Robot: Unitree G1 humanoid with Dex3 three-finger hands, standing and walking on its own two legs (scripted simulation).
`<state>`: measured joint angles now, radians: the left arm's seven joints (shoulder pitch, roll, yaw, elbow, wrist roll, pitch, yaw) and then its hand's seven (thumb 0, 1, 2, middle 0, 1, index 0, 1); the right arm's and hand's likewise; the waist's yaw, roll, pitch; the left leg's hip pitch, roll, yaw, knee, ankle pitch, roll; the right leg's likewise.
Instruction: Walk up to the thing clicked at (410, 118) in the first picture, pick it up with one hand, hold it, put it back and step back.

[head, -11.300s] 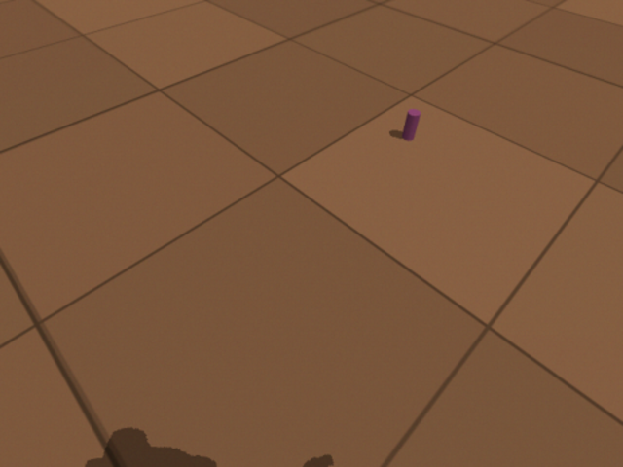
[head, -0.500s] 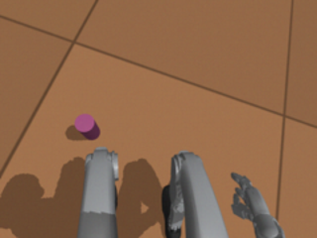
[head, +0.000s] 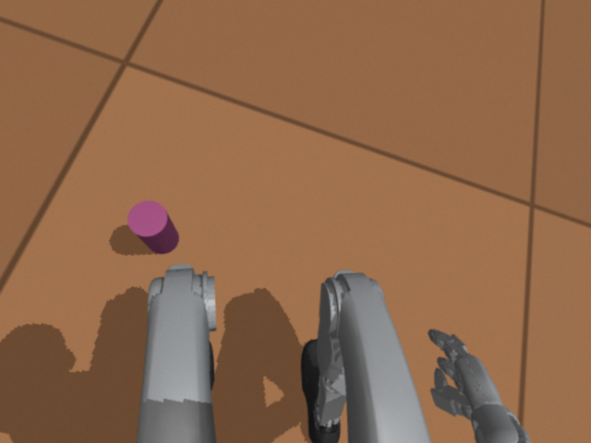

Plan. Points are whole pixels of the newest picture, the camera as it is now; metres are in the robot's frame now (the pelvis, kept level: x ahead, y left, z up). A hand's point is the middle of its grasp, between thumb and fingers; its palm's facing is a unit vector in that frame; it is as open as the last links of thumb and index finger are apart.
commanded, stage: go down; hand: left
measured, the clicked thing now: (156, 229) +0.43 +0.24 -0.32
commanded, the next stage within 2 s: approach in 0.46 s
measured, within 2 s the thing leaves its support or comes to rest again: neither
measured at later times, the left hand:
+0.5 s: hand out of the picture +0.34 +0.44 -0.01, palm faces +0.26 -0.96 -0.08, open 17.7 cm
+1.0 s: hand (26, 234) +0.36 +0.38 -0.15, palm faces +0.22 -0.97 +0.06, open 17.7 cm
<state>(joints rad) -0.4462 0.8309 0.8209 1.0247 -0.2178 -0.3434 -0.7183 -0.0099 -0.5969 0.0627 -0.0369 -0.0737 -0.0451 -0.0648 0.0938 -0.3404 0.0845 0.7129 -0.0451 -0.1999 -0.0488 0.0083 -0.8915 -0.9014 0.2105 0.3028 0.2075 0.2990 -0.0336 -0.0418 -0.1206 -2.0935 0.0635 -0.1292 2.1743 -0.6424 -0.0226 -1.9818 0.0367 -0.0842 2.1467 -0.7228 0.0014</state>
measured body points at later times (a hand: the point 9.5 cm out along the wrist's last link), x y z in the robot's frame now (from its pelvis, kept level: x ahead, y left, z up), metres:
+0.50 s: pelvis +0.00 +0.00 -0.02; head +0.21 +0.07 +0.38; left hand +0.33 +0.49 +0.00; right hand +0.17 -0.27 -0.12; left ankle +0.09 +0.14 -0.37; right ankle +0.09 -0.12 -0.37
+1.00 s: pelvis -0.01 +0.00 -0.08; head +0.21 +0.11 +0.30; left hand +0.35 +0.43 -0.15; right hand +0.18 -0.26 -0.16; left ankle +0.09 +0.14 -0.37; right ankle +0.09 -0.12 -0.37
